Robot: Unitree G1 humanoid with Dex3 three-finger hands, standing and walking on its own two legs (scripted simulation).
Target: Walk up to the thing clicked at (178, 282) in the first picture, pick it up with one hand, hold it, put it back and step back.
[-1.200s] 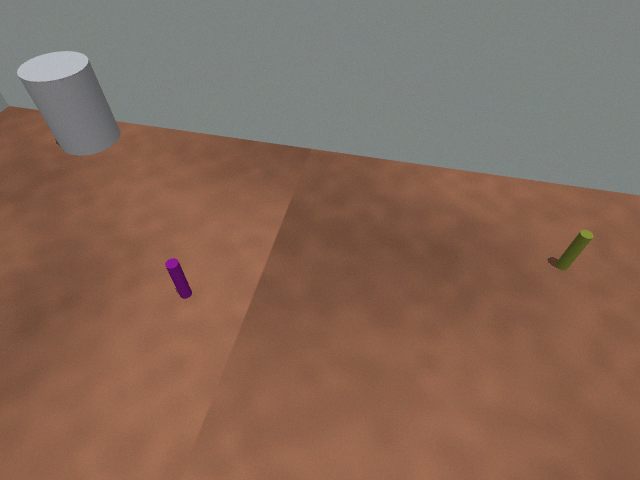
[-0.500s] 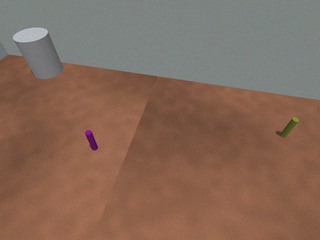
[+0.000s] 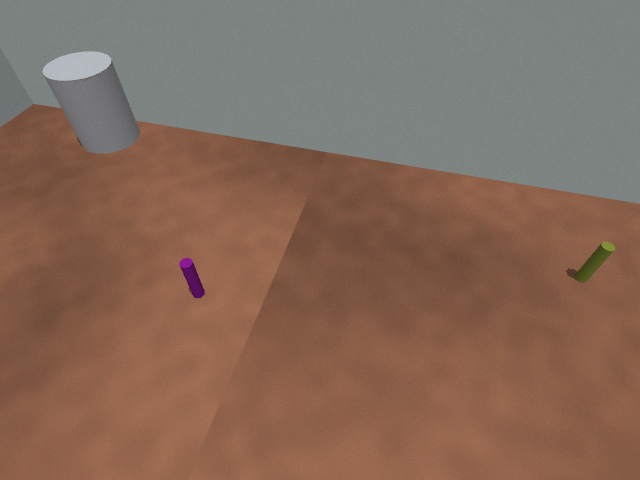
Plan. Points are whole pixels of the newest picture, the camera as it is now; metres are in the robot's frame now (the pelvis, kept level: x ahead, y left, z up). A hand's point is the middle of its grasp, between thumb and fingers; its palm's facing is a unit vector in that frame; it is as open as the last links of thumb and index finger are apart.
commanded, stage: walk up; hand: left
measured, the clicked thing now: (192, 278) +0.88 +0.47 -0.68
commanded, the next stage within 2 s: none
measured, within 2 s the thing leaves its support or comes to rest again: neither
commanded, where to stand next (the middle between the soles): +0.61 +0.17 m, yaw +17 degrees
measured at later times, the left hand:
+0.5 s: hand (69, 462) +0.18 +0.37 -0.15, palm faces +0.12 -0.93 -0.35, open 7.4 cm
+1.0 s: hand (81, 407) +0.26 +0.39 -0.16, palm faces +0.27 -0.90 -0.35, open 7.4 cm
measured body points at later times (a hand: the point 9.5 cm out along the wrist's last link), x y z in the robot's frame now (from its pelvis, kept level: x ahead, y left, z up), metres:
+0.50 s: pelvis +0.15 +0.08 -0.01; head +0.16 +0.10 +0.44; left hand +0.17 +0.42 -0.13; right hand +0.23 -0.22 -0.12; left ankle +0.11 +0.20 -0.74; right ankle +0.24 -0.04 -0.71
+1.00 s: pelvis +0.34 +0.12 -0.02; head +0.35 +0.14 +0.43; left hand +0.25 +0.44 -0.14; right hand +0.53 -0.16 -0.11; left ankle +0.38 +0.26 -0.75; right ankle +0.33 -0.02 -0.74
